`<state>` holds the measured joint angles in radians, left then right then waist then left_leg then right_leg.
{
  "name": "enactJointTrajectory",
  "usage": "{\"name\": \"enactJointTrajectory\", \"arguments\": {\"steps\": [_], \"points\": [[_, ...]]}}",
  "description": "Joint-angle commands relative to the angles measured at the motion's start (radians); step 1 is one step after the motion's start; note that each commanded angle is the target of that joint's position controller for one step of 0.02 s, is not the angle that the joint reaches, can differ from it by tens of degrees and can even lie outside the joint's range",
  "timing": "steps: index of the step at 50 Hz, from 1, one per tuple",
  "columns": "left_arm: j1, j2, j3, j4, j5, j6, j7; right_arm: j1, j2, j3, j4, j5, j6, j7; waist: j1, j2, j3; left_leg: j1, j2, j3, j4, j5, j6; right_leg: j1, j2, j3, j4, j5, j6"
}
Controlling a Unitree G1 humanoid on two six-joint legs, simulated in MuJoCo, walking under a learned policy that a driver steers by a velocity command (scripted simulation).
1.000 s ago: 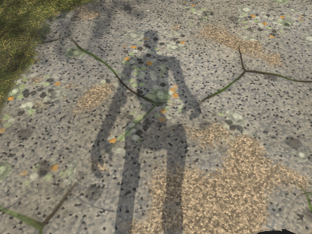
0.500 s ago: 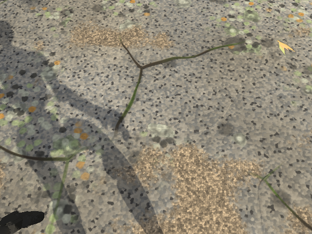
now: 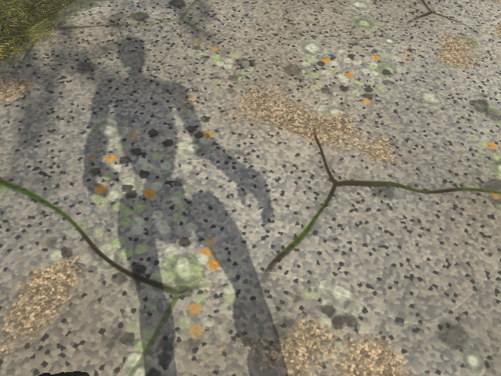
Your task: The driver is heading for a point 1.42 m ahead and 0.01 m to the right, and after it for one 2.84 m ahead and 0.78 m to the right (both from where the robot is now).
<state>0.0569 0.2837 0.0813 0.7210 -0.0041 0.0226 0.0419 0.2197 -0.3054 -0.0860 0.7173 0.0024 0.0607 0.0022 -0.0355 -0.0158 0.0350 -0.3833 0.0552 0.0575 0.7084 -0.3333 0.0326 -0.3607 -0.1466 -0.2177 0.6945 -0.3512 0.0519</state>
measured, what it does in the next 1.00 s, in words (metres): steps on the spot: right foot, then left foot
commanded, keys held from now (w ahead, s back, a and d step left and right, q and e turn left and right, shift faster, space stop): q+shift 0.22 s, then shift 0.04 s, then e+shift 0.74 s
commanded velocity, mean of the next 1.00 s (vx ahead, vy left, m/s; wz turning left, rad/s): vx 0.01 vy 0.00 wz -0.11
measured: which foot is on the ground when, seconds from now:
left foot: down 0.00-0.52, up 0.54-0.76, down 0.78-1.00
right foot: up 0.00-0.44, down 0.46-0.78, up 0.80-1.00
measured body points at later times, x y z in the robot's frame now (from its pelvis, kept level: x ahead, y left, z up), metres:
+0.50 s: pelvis +0.05 +0.00 +0.01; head +0.06 +0.00 +0.46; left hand +0.10 +0.30 -0.10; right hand +0.31 -0.18 -0.07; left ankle +0.02 +0.09 -0.72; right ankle +0.10 -0.13 -0.72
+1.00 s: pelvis +0.05 +0.03 +0.02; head +0.08 +0.05 +0.47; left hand +0.25 +0.31 -0.08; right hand +0.14 -0.27 -0.06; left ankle +0.04 +0.12 -0.72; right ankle +0.02 -0.12 -0.63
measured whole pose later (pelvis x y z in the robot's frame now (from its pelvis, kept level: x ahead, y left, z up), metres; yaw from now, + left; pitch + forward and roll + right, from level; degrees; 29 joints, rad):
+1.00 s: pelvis +0.05 +0.03 +0.02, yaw -12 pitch +2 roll +0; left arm 0.19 0.36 0.13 0.67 -0.03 0.06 0.02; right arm 0.18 -0.25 -0.07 0.64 -0.03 0.00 -0.05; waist -0.01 -0.05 0.03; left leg -0.19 -0.02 0.10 0.40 -0.25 0.06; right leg -0.61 -0.04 0.07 1.15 -0.32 0.11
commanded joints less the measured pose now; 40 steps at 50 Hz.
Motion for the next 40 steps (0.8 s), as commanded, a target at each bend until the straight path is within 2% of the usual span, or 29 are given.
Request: {"name": "enactJointTrajectory", "arguments": {"steps": [1, 2, 3, 4, 5, 7, 9, 11, 13, 15, 17, 19, 20, 21, 23, 24, 25, 26, 28, 29, 30, 31, 32, 33, 35, 36, 38, 39, 40], "points": [[-0.121, 0.073, 0.022, -0.118, 0.030, -0.002, 0.007, 0.126, -0.299, -0.075, -0.075, -0.048, -0.047, -0.002, -0.050, 0.326, -0.102, 0.235, 0.313, -0.663, -0.410, 0.502, 0.329, -0.395, 0.164, 0.241, 0.523, -0.343, 0.024], [-0.128, 0.088, 0.028, -0.117, 0.008, -0.007, 0.012, 0.089, -0.281, -0.073, -0.079, -0.044, -0.071, 0.006, -0.027, 0.238, -0.090, 0.247, 0.271, -0.598, -0.421, 0.372, 0.289, -0.423, 0.153, 0.291, 0.544, -0.251, -0.008], [-0.107, 0.097, 0.035, -0.098, 0.005, -0.013, 0.018, 0.031, -0.253, -0.069, -0.089, -0.015, -0.078, -0.002, 0.009, 0.177, -0.077, 0.248, 0.220, -0.534, -0.407, 0.322, 0.229, -0.432, 0.136, 0.314, 0.513, -0.146, -0.025], [-0.088, 0.117, 0.044, -0.079, 0.015, -0.015, 0.026, -0.021, -0.203, -0.055, -0.101, 0.012, -0.071, -0.013, 0.031, 0.139, -0.082, 0.243, 0.196, -0.485, -0.384, 0.319, 0.185, -0.422, 0.121, 0.324, 0.485, -0.076, -0.025], [-0.077, 0.119, 0.047, -0.073, 0.020, -0.019, 0.026, -0.049, -0.176, -0.046, -0.115, 0.020, -0.062, -0.026, 0.044, 0.149, -0.107, 0.222, 0.172, -0.454, -0.368, 0.354, 0.165, -0.377, 0.129, 0.326, 0.474, -0.029, -0.021], [-0.061, 0.092, 0.043, -0.066, 0.015, -0.028, 0.015, -0.034, -0.152, -0.040, -0.133, 0.014, -0.050, -0.044, 0.044, 0.132, -0.160, 0.250, 0.137, -0.430, -0.347, 0.423, 0.156, -0.339, 0.161, 0.330, 0.450, 0.035, -0.009], [-0.069, 0.067, 0.033, -0.066, 0.010, -0.035, 0.009, -0.007, -0.162, -0.045, -0.140, 0.017, -0.046, -0.055, 0.034, 0.113, -0.173, 0.293, 0.119, -0.443, -0.332, 0.448, 0.156, -0.342, 0.186, 0.342, 0.358, 0.060, 0.005], [-0.082, 0.060, 0.027, -0.068, 0.006, -0.040, 0.005, -0.002, -0.175, -0.052, -0.151, 0.020, -0.038, -0.061, 0.028, 0.126, -0.167, 0.308, 0.105, -0.476, -0.326, 0.408, 0.156, -0.337, 0.203, 0.355, 0.250, 0.068, 0.020], [-0.063, 0.070, 0.026, -0.052, 0.003, -0.039, -0.002, -0.023, -0.171, -0.050, -0.167, 0.016, -0.031, -0.063, 0.024, 0.148, -0.170, 0.298, 0.101, -0.473, -0.316, 0.369, 0.150, -0.296, 0.196, 0.349, 0.179, 0.087, 0.031], [-0.037, 0.080, 0.022, -0.035, 0.003, -0.035, -0.011, -0.034, -0.147, -0.036, -0.171, 0.002, -0.029, -0.058, 0.011, 0.166, -0.178, 0.270, 0.113, -0.447, -0.301, 0.393, 0.153, -0.228, 0.164, 0.324, 0.150, 0.094, 0.037], [-0.019, 0.080, 0.014, -0.029, 0.001, -0.032, -0.019, -0.038, -0.110, -0.014, -0.164, -0.016, -0.028, -0.047, 0.000, 0.169, -0.178, 0.229, 0.125, -0.433, -0.287, 0.464, 0.168, -0.146, 0.131, 0.302, 0.130, 0.070, 0.031], [0.005, 0.060, 0.002, -0.020, 0.001, -0.035, -0.031, -0.061, -0.047, 0.019, -0.148, -0.031, -0.034, -0.032, 0.005, 0.151, -0.171, 0.175, 0.125, -0.402, -0.281, 0.494, 0.173, -0.028, 0.099, 0.286, 0.054, 0.057, 0.015], [0.011, 0.054, -0.003, -0.016, -0.001, -0.037, -0.037, -0.067, -0.039, 0.027, -0.136, -0.035, -0.038, -0.023, 0.006, 0.152, -0.154, 0.154, 0.122, -0.390, -0.287, 0.476, 0.172, 0.024, 0.101, 0.270, 0.000, 0.067, 0.006], [0.018, 0.061, -0.002, -0.017, -0.005, -0.040, -0.042, -0.083, -0.056, 0.025, -0.128, -0.035, -0.042, -0.019, 0.017, 0.153, -0.125, 0.137, 0.112, -0.373, -0.282, 0.443, 0.165, 0.064, 0.112, 0.251, -0.076, 0.106, -0.006], [0.002, 0.124, 0.009, -0.039, -0.002, -0.045, -0.046, -0.057, -0.121, 0.006, -0.108, -0.023, -0.048, -0.020, 0.016, 0.131, -0.070, 0.159, 0.069, -0.354, -0.267, 0.343, 0.124, 0.075, 0.128, 0.260, -0.216, 0.278, -0.043], [-0.001, 0.184, 0.021, -0.056, 0.003, -0.047, -0.045, -0.034, -0.138, -0.003, -0.110, -0.030, -0.053, -0.027, -0.009, 0.057, -0.073, 0.171, 0.020, -0.322, -0.211, 0.247, 0.089, 0.074, 0.079, 0.346, -0.200, 0.499, -0.074], [0.005, 0.232, 0.036, -0.056, -0.005, -0.047, -0.045, -0.007, -0.130, -0.007, -0.118, -0.039, -0.058, -0.032, -0.046, -0.050, -0.087, 0.161, -0.066, -0.231, -0.145, 0.164, 0.047, 0.077, 0.039, 0.426, -0.198, 0.597, -0.127], [0.032, 0.232, 0.044, -0.050, -0.019, -0.045, -0.044, -0.047, -0.113, -0.007, -0.127, -0.041, -0.059, -0.039, -0.023, -0.131, -0.088, 0.145, -0.129, -0.132, -0.064, 0.111, -0.001, 0.056, -0.006, 0.529, -0.255, 0.547, -0.193], [0.103, 0.203, 0.041, -0.044, -0.011, -0.041, -0.034, -0.134, -0.077, -0.008, -0.156, -0.020, -0.056, -0.048, 0.033, -0.223, -0.089, 0.003, -0.182, -0.104, 0.064, -0.082, -0.042, 0.147, -0.096, 0.741, -0.319, 0.552, -0.298], [0.149, 0.201, 0.044, -0.041, -0.005, -0.044, -0.030, -0.166, -0.063, -0.009, -0.172, -0.014, -0.054, -0.045, 0.067, -0.236, -0.102, -0.092, -0.191, -0.136, 0.175, -0.269, -0.049, 0.223, -0.128, 0.807, -0.339, 0.579, -0.332], [0.169, 0.214, 0.051, -0.043, -0.003, -0.050, -0.024, -0.169, -0.059, -0.012, -0.180, -0.008, -0.055, -0.040, 0.076, -0.202, -0.127, -0.152, -0.176, -0.179, 0.293, -0.330, -0.058, 0.278, -0.142, 0.829, -0.333, 0.604, -0.343], [0.148, 0.220, 0.057, -0.050, -0.011, -0.050, -0.016, -0.159, -0.049, -0.013, -0.177, -0.003, -0.058, -0.035, 0.057, -0.151, -0.145, -0.171, -0.154, -0.203, 0.310, -0.298, -0.064, 0.299, -0.118, 0.793, -0.310, 0.605, -0.316], [0.112, 0.214, 0.061, -0.060, -0.028, -0.040, -0.008, -0.154, -0.036, -0.010, -0.173, -0.001, -0.061, -0.032, 0.041, -0.123, -0.149, -0.165, -0.138, -0.201, 0.225, -0.248, -0.071, 0.299, -0.073, 0.741, -0.300, 0.568, -0.272], [0.088, 0.202, 0.064, -0.070, -0.039, -0.022, -0.001, -0.159, -0.024, -0.009, -0.170, 0.004, -0.065, -0.029, 0.040, -0.120, -0.152, -0.140, -0.137, -0.186, 0.120, -0.201, -0.080, 0.292, -0.035, 0.714, -0.300, 0.520, -0.238], [0.063, 0.197, 0.070, -0.091, -0.038, 0.015, 0.006, -0.140, 0.000, -0.006, -0.156, 0.013, -0.075, -0.015, 0.040, -0.149, -0.170, -0.017, -0.166, -0.149, -0.033, -0.104, -0.092, 0.228, 0.016, 0.699, -0.298, 0.481, -0.212], [0.058, 0.200, 0.073, -0.101, -0.035, 0.025, 0.005, -0.108, -0.005, -0.010, -0.144, 0.017, -0.077, -0.007, 0.034, -0.166, -0.179, 0.045, -0.176, -0.140, -0.108, -0.066, -0.091, 0.200, 0.027, 0.709, -0.298, 0.460, -0.208], [0.021, 0.186, 0.069, -0.122, -0.051, 0.030, 0.000, -0.006, -0.033, -0.028, -0.106, 0.018, -0.079, -0.003, -0.017, -0.160, -0.185, 0.226, -0.161, -0.120, -0.351, 0.113, -0.072, 0.098, 0.071, 0.706, -0.272, 0.302, -0.165], [0.058, 0.145, 0.058, -0.122, -0.046, 0.029, -0.001, 0.025, -0.087, -0.046, -0.097, 0.012, -0.073, -0.010, -0.004, -0.085, -0.189, 0.371, -0.033, -0.221, -0.408, 0.143, -0.029, -0.045, 0.133, 0.655, -0.180, 0.062, -0.113], [0.133, 0.072, 0.041, -0.126, -0.033, 0.024, -0.006, -0.025, -0.187, -0.060, -0.126, -0.020, -0.059, -0.020, 0.059, 0.234, -0.171, 0.427, 0.237, -0.538, -0.447, 0.175, 0.107, -0.273, 0.291, 0.462, 0.082, -0.236, -0.051]]}}
Velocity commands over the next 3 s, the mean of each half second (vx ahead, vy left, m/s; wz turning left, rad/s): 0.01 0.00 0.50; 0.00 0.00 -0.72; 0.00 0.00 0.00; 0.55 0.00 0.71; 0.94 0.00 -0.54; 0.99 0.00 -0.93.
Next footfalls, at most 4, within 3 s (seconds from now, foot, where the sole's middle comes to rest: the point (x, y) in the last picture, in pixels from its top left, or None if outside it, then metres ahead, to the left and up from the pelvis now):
0.46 right None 0.14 -0.12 -0.76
0.78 left None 0.08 0.12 -0.76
1.24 right None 0.06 -0.15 -0.76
1.66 left None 0.08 0.11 -0.76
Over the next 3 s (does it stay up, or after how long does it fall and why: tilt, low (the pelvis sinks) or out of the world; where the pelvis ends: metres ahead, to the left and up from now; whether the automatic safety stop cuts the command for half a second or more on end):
stays up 1.14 0.07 -0.02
